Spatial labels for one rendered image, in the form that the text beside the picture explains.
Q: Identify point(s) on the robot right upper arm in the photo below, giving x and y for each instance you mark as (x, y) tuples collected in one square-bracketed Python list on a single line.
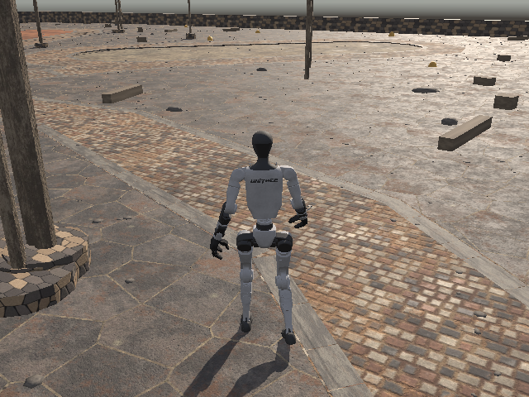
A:
[(293, 186)]

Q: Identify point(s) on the left robot hand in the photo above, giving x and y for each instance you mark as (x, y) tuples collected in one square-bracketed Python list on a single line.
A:
[(214, 247)]

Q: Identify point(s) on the right robot forearm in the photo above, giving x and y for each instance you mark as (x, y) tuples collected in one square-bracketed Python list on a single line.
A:
[(302, 212)]

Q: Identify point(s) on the left robot thigh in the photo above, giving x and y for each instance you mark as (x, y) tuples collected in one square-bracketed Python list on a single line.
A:
[(244, 242)]

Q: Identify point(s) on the robot left upper arm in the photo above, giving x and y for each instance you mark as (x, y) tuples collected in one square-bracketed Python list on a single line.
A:
[(237, 176)]

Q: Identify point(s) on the robot head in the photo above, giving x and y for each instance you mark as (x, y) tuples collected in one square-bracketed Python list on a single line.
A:
[(262, 142)]

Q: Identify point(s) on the right robot hand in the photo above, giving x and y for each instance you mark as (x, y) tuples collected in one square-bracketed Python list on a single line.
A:
[(301, 224)]

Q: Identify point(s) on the left robot forearm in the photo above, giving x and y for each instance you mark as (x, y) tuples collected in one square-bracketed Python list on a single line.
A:
[(222, 224)]

